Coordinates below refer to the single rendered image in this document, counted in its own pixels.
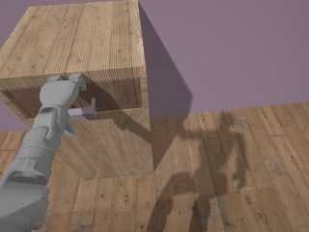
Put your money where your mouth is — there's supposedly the handle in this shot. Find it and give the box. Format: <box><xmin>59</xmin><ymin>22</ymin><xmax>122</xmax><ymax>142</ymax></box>
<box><xmin>68</xmin><ymin>98</ymin><xmax>97</xmax><ymax>121</ymax></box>

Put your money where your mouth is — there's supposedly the cabinet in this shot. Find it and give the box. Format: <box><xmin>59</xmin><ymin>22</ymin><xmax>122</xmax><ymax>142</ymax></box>
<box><xmin>0</xmin><ymin>0</ymin><xmax>154</xmax><ymax>181</ymax></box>

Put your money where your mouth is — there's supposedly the robot left upper arm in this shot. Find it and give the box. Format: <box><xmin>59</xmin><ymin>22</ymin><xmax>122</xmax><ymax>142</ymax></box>
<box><xmin>0</xmin><ymin>181</ymin><xmax>50</xmax><ymax>232</ymax></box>

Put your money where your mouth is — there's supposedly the drawer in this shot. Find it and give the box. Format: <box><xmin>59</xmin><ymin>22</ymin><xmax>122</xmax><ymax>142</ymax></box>
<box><xmin>2</xmin><ymin>77</ymin><xmax>142</xmax><ymax>119</ymax></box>

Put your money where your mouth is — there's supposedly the left robot forearm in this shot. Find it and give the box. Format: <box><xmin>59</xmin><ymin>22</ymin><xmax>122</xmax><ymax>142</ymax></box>
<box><xmin>0</xmin><ymin>103</ymin><xmax>69</xmax><ymax>189</ymax></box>

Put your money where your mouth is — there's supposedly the left robot hand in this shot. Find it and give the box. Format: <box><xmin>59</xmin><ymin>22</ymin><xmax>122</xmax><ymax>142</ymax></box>
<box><xmin>40</xmin><ymin>73</ymin><xmax>87</xmax><ymax>138</ymax></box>

